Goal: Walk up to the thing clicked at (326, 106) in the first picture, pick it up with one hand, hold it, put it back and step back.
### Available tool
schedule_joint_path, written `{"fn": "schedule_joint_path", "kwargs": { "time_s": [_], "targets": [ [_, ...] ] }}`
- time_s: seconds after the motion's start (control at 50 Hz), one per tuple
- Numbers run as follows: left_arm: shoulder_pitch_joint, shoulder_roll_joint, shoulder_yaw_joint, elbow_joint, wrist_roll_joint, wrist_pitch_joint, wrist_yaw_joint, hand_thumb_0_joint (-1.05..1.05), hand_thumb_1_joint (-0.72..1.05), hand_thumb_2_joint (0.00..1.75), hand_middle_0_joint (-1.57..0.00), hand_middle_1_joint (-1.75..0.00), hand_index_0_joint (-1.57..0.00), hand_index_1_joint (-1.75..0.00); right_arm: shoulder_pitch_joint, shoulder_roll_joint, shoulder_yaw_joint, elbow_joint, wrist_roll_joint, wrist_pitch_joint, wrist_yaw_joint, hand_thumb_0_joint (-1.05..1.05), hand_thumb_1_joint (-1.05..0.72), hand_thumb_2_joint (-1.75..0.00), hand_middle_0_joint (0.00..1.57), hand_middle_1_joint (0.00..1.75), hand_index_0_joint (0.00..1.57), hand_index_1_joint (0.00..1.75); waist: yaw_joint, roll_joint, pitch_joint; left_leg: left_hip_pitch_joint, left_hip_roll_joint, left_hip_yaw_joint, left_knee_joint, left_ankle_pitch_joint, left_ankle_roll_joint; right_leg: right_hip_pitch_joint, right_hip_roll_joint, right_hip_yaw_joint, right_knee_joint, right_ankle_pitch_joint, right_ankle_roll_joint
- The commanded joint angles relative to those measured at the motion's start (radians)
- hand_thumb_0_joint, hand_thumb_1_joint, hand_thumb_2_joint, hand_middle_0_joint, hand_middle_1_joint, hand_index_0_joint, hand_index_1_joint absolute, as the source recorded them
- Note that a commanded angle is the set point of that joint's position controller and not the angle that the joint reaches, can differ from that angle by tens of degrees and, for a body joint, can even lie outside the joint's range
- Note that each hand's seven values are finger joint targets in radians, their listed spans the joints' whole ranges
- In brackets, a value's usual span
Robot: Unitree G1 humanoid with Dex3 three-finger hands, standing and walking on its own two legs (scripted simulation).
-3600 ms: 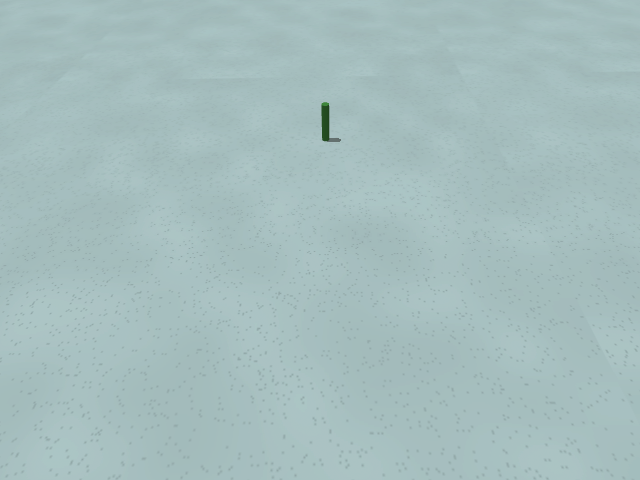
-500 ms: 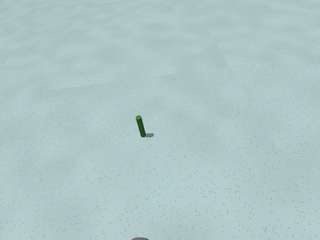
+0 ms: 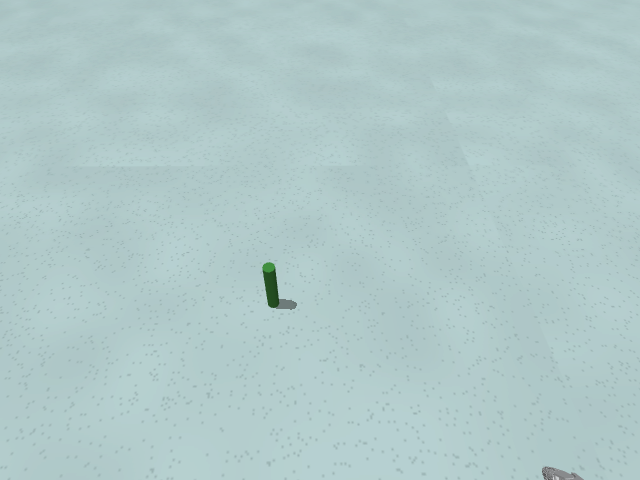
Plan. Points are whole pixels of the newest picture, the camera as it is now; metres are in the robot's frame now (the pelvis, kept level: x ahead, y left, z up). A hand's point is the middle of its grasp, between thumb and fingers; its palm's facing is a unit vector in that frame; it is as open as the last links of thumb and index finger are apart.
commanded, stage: walk up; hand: left
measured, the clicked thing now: (271, 286) +0.84 +0.20 -0.66
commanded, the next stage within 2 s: none
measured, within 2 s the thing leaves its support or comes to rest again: neither
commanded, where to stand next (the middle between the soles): +0.50 +0.00 m, yaw -2 degrees
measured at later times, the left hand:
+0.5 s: hand (183, 430) +0.22 +0.22 -0.11, palm faces -0.01 -0.89 -0.45, open 7.4 cm
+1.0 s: hand (166, 345) +0.36 +0.29 -0.15, palm faces -0.04 -0.94 -0.35, open 7.4 cm
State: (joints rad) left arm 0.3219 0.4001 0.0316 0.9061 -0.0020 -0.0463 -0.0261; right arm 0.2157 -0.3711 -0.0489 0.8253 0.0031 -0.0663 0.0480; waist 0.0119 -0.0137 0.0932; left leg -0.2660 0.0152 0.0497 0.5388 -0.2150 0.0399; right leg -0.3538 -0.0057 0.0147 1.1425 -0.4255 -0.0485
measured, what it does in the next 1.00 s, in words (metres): walks ahead: right foot, then left foot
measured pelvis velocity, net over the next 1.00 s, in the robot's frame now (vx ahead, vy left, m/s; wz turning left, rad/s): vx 0.31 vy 0.01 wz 0.01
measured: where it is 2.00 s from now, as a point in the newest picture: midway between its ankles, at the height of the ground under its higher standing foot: (318, 406)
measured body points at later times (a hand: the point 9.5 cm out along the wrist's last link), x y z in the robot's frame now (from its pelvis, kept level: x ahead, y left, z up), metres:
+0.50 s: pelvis +0.17 -0.06 +0.00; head +0.19 -0.10 +0.45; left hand +0.22 +0.26 -0.08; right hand +0.24 -0.38 -0.14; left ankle +0.20 +0.09 -0.66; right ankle +0.21 -0.18 -0.73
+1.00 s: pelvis +0.31 +0.01 +0.00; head +0.32 +0.04 +0.45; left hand +0.36 +0.34 -0.12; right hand +0.38 -0.30 -0.09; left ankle +0.35 +0.11 -0.73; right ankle +0.36 -0.15 -0.67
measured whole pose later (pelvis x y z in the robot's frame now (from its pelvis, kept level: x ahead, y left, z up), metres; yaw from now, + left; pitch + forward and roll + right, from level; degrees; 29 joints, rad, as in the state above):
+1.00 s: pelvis +0.31 +0.01 +0.00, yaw +0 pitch -4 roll -1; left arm 0.32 0.44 0.04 0.89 0.00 -0.06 -0.02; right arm 0.29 -0.38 -0.05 0.84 -0.01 -0.05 0.06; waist -0.01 -0.05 0.09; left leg -0.21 0.01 0.08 0.50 -0.22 0.05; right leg -0.48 -0.06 0.02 1.01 -0.31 -0.03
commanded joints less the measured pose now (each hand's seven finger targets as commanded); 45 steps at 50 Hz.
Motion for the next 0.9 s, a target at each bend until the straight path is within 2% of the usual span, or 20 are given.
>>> {"fn": "schedule_joint_path", "kwargs": {
  "time_s": [0.0, 0.12, 0.24, 0.26, 0.28, 0.3, 0.32, 0.38, 0.42, 0.5, 0.62, 0.68, 0.72, 0.74, 0.76, 0.78, 0.8, 0.82, 0.84, 0.88],
  "targets": [
    [0.092, 0.192, 0.064, -0.059, -0.008, -0.019, -0.01, 0.0, 0.9, 0.9, -0.2, -0.3, -0.2, -0.3, 0.053, -0.26, -0.07, -0.044, 0.006, -0.03, -0.025, 0.0, -0.9, -0.9, 0.2, 0.3, 0.2, 0.3, -0.008, 0.115, -0.018, 0.058, 0.219, -0.167, -0.273, 0.19, 0.167, -0.122, -0.069, 0.039, -0.064, 0.126, 0.031],
    [-0.042, 0.192, 0.075, -0.092, 0.005, -0.033, -0.034, 0.0, 0.9, 0.9, -0.2, -0.3, -0.2, -0.3, 0.032, -0.299, -0.086, -0.068, -0.014, -0.037, -0.005, 0.0, -0.9, -0.9, 0.2, 0.3, 0.2, 0.3, -0.031, 0.19, 0.037, -0.034, 0.215, -0.123, -0.317, -0.081, 0.186, -0.054, -0.116, -0.03, -0.449, 0.246, 0.057],
    [0.092, 0.235, 0.107, -0.022, 0.015, -0.056, -0.017, 0.0, 0.9, 0.9, -0.2, -0.3, -0.2, -0.3, 0.022, -0.248, -0.07, -0.085, -0.011, -0.01, 0.001, 0.0, -0.9, -0.9, 0.2, 0.3, 0.2, 0.3, 0.055, 0.038, -0.088, -0.109, 0.143, -0.064, 0.005, -0.09, 0.111, 0.3, -0.034, -0.077, -0.604, 0.261, 0.03],
    [0.168, 0.273, 0.122, -0.011, 0.02, -0.068, -0.003, 0.0, 0.9, 0.9, -0.2, -0.3, -0.2, -0.3, 0.081, -0.195, -0.052, -0.081, -0.008, -0.008, 0.001, 0.0, -0.9, -0.9, 0.2, 0.3, 0.2, 0.3, 0.091, -0.132, -0.148, -0.147, 0.071, 0.003, 0.263, -0.086, 0.08, 0.404, -0.095, 0.024, -0.709, 0.125, 0.005],
    [0.198, 0.359, 0.139, -0.026, 0.024, -0.079, 0.011, 0.0, 0.9, 0.9, -0.2, -0.3, -0.2, -0.3, 0.131, -0.133, -0.03, -0.09, -0.008, -0.003, 0.003, 0.0, -0.9, -0.9, 0.2, 0.3, 0.2, 0.3, 0.08, -0.325, -0.146, -0.323, -0.048, 0.022, 0.508, -0.304, 0.018, 0.45, -0.334, 0.436, -0.837, -0.008, -0.053],
    [0.162, 0.373, 0.131, -0.049, 0.011, -0.078, 0.013, 0.0, 0.9, 0.9, -0.2, -0.3, -0.2, -0.3, 0.134, -0.215, -0.049, -0.067, -0.011, 0.009, -0.008, 0.0, -0.9, -0.9, 0.2, 0.3, 0.2, 0.3, 0.072, -0.176, -0.117, -0.377, -0.043, -0.065, 0.598, -0.311, -0.001, 0.436, -0.439, 0.601, -0.891, -0.002, -0.143],
    [0.118, 0.377, 0.126, -0.062, 0.001, -0.073, 0.016, 0.0, 0.9, 0.9, -0.2, -0.3, -0.2, -0.3, 0.105, -0.26, -0.06, -0.056, -0.016, 0.012, -0.02, 0.0, -0.9, -0.9, 0.2, 0.3, 0.2, 0.3, 0.067, -0.177, -0.1, -0.397, 0.006, -0.093, 0.642, -0.308, 0.0, 0.39, -0.467, 0.65, -0.884, 0.051, -0.21],
    [0.05, 0.29, 0.097, -0.08, -0.006, -0.077, 0.024, 0.0, 0.9, 0.9, -0.2, -0.3, -0.2, -0.3, 0.085, -0.245, -0.062, -0.022, 0.005, 0.016, -0.012, 0.0, -0.9, -0.9, 0.2, 0.3, 0.2, 0.3, 0.022, -0.129, -0.056, -0.341, 0.047, -0.167, 0.605, -0.176, 0.0, 0.277, -0.313, 0.289, -0.857, 0.31, -0.138],
    [0.034, 0.266, 0.087, -0.082, -0.008, -0.077, 0.024, 0.0, 0.9, 0.9, -0.2, -0.3, -0.2, -0.3, 0.126, -0.228, -0.057, -0.004, 0.0, 0.026, -0.001, 0.0, -0.9, -0.9, 0.2, 0.3, 0.2, 0.3, -0.001, -0.162, -0.054, -0.277, 0.035, -0.138, 0.541, -0.107, -0.007, 0.224, -0.248, 0.157, -0.843, 0.413, -0.114],
    [0.035, 0.278, 0.091, -0.11, 0.002, -0.081, 0.024, 0.0, 0.9, 0.9, -0.2, -0.3, -0.2, -0.3, 0.06, -0.219, -0.067, -0.019, -0.015, 0.041, 0.019, 0.0, -0.9, -0.9, 0.2, 0.3, 0.2, 0.3, 0.01, -0.135, -0.014, -0.289, 0.043, -0.11, 0.378, -0.048, -0.046, 0.182, -0.259, 0.094, -0.894, 0.291, -0.16],
    [0.051, 0.308, 0.098, -0.117, 0.011, -0.077, 0.021, 0.0, 0.9, 0.9, -0.2, -0.3, -0.2, -0.3, -0.055, -0.213, -0.077, -0.051, -0.031, 0.032, 0.042, 0.0, -0.9, -0.9, 0.2, 0.3, 0.2, 0.3, 0.041, -0.118, 0.014, -0.197, 0.081, -0.049, 0.149, 0.005, -0.04, 0.129, -0.287, 0.083, -0.882, 0.109, -0.16],
    [0.004, 0.327, 0.099, -0.126, 0.01, -0.074, 0.022, 0.0, 0.9, 0.9, -0.2, -0.3, -0.2, -0.3, -0.032, -0.222, -0.084, -0.041, -0.028, 0.024, 0.047, 0.0, -0.9, -0.9, 0.2, 0.3, 0.2, 0.3, 0.006, -0.108, 0.002, -0.082, 0.08, -0.03, 0.095, -0.008, -0.017, 0.072, -0.302, 0.085, -0.848, 0.03, -0.147],
    [-0.015, 0.3, 0.087, -0.131, 0.013, -0.068, 0.022, 0.0, 0.9, 0.9, -0.2, -0.3, -0.2, -0.3, 0.083, -0.24, -0.095, -0.005, -0.03, 0.013, 0.038, 0.0, -0.9, -0.9, 0.2, 0.3, 0.2, 0.3, -0.066, -0.035, -0.049, 0.117, 0.043, -0.008, 0.021, -0.024, -0.004, 0.001, -0.262, 0.041, -0.676, 0.112, -0.111],
    [0.026, 0.254, 0.069, -0.125, 0.014, -0.064, 0.021, 0.0, 0.9, 0.9, -0.2, -0.3, -0.2, -0.3, 0.169, -0.275, -0.109, 0.025, -0.032, 0.005, 0.027, 0.0, -0.9, -0.9, 0.2, 0.3, 0.2, 0.3, -0.104, 0.096, -0.121, 0.27, 0.024, -0.04, -0.035, -0.091, 0.017, -0.035, -0.194, -0.025, -0.441, 0.247, -0.081],
    [0.09, 0.168, 0.042, -0.126, 0.003, -0.061, 0.018, 0.0, 0.9, 0.9, -0.2, -0.3, -0.2, -0.3, 0.235, -0.344, -0.129, 0.027, -0.044, -0.002, 0.011, 0.0, -0.9, -0.9, 0.2, 0.3, 0.2, 0.3, -0.114, 0.332, -0.155, 0.353, 0.192, -0.311, -0.18, -0.278, 0.073, -0.163, -0.08, -0.105, -0.136, 0.179, -0.023],
    [0.117, 0.15, 0.039, -0.117, -0.004, -0.052, 0.021, 0.0, 0.9, 0.9, -0.2, -0.3, -0.2, -0.3, 0.196, -0.381, -0.129, -0.01, -0.031, -0.008, 0.002, 0.0, -0.9, -0.9, 0.2, 0.3, 0.2, 0.3, -0.081, 0.34, -0.115, 0.371, 0.344, -0.626, -0.282, -0.283, 0.127, -0.343, 0.042, -0.059, -0.032, -0.068, 0.008],
    [0.088, 0.251, 0.061, -0.095, 0.003, -0.043, 0.037, 0.0, 0.9, 0.9, -0.2, -0.3, -0.2, -0.3, 0.178, -0.392, -0.132, -0.014, -0.003, -0.002, 0.005, 0.0, -0.9, -0.9, 0.2, 0.3, 0.2, 0.3, -0.085, 0.26, -0.094, 0.29, 0.411, -0.679, -0.286, -0.292, 0.218, -0.324, -0.028, 0.005, 0.039, -0.117, -0.009],
    [0.047, 0.275, 0.06, -0.096, 0.005, -0.042, 0.038, 0.0, 0.9, 0.9, -0.2, -0.3, -0.2, -0.3, 0.154, -0.361, -0.125, -0.019, 0.001, 0.004, 0.001, 0.0, -0.9, -0.9, 0.2, 0.3, 0.2, 0.3, -0.073, 0.18, -0.036, 0.18, 0.392, -0.612, -0.284, -0.226, 0.23, -0.304, -0.051, 0.038, 0.066, -0.085, -0.012],
    [0.043, 0.266, 0.058, -0.085, -0.002, -0.039, 0.031, 0.0, 0.9, 0.9, -0.2, -0.3, -0.2, -0.3, 0.107, -0.317, -0.106, -0.036, 0.0, 0.002, -0.006, 0.0, -0.9, -0.9, 0.2, 0.3, 0.2, 0.3, -0.046, 0.123, 0.009, 0.098, 0.307, -0.43, -0.288, -0.124, 0.16, -0.262, -0.069, 0.088, 0.021, -0.006, -0.008],
    [0.102, 0.238, 0.059, -0.052, -0.013, -0.033, 0.017, 0.0, 0.9, 0.9, -0.2, -0.3, -0.2, -0.3, 0.063, -0.275, -0.084, -0.047, 0.0, -0.011, -0.01, 0.0, -0.9, -0.9, 0.2, 0.3, 0.2, 0.3, -0.01, 0.152, 0.015, 0.064, 0.228, -0.248, -0.277, 0.016, 0.102, -0.204, -0.091, 0.067, -0.069, 0.082, 0.004]
  ]
}}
